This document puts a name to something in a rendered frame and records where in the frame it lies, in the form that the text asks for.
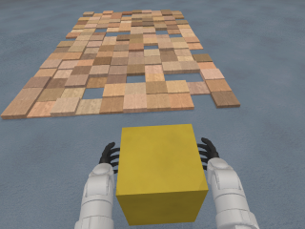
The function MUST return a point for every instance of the carton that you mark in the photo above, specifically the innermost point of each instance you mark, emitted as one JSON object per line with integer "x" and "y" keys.
{"x": 160, "y": 176}

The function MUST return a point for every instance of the left robot forearm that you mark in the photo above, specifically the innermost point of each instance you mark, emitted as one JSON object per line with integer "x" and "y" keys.
{"x": 97, "y": 199}

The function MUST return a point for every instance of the robot right hand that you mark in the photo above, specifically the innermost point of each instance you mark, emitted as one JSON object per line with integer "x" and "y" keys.
{"x": 211, "y": 151}

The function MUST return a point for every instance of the robot left hand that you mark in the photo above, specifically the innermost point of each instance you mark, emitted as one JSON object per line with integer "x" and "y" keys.
{"x": 107, "y": 158}

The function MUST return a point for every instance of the right robot forearm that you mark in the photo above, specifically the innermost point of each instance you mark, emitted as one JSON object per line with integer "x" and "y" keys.
{"x": 232, "y": 209}

